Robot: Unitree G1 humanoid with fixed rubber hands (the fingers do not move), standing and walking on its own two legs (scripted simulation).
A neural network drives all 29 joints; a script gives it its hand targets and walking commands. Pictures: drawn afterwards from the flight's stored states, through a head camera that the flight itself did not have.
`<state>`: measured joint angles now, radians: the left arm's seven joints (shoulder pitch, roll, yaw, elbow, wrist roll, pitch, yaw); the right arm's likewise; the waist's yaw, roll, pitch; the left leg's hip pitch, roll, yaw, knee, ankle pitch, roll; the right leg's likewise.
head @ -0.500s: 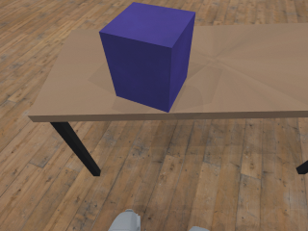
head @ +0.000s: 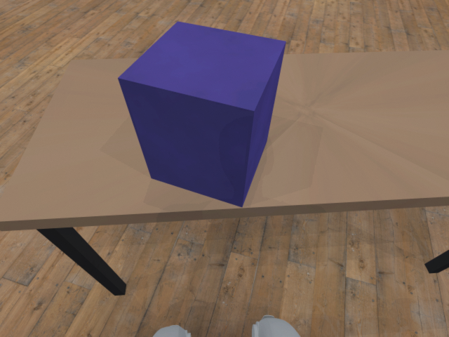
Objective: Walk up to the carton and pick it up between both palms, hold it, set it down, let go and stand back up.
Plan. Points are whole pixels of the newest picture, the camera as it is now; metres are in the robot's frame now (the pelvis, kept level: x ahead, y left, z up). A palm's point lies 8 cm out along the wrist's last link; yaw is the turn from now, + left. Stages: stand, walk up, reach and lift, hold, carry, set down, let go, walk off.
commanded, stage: walk up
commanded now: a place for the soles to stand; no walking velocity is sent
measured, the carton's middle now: (211, 117) +0.51 +0.03 +0.11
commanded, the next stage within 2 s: none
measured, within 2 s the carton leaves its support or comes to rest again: neither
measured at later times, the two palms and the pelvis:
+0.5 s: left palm out of the picture +0.10 +0.29 -0.10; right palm out of the picture +0.09 -0.29 -0.09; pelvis +0.00 +0.00 +0.02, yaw +1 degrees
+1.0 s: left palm out of the picture +0.03 +0.33 -0.09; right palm out of the picture +0.03 -0.30 -0.09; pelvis +0.03 +0.01 +0.02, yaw +4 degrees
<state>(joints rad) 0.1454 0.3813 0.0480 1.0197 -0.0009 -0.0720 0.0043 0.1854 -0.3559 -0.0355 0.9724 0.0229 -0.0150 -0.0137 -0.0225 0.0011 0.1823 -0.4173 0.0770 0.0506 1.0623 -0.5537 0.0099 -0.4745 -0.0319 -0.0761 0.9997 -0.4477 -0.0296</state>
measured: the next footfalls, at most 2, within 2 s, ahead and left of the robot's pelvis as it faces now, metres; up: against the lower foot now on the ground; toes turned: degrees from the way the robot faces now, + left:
right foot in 1.02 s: +0.16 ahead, -0.10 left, +0.00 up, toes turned +10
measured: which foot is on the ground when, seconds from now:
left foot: down 0.00-1.00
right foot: down 0.00-0.76, up 0.78-1.00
